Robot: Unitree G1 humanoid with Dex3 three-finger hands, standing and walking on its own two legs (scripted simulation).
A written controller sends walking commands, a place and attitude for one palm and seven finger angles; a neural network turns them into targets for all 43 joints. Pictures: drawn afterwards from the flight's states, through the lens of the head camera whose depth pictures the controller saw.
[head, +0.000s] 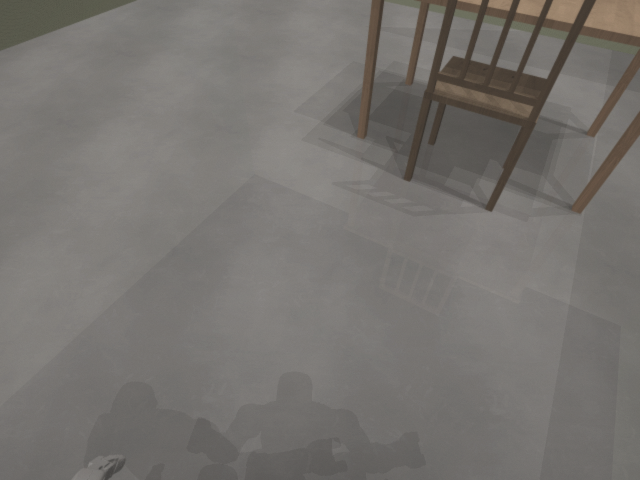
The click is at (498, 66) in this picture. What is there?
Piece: chair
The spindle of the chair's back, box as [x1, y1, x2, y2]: [483, 0, 519, 85]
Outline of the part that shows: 519,0 513,0 483,84 488,85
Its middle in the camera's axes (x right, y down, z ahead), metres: +0.62 -0.69 +1.31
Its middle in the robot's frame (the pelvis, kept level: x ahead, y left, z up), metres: +1.47 -0.56 -0.04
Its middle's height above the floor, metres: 0.73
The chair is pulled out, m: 0.00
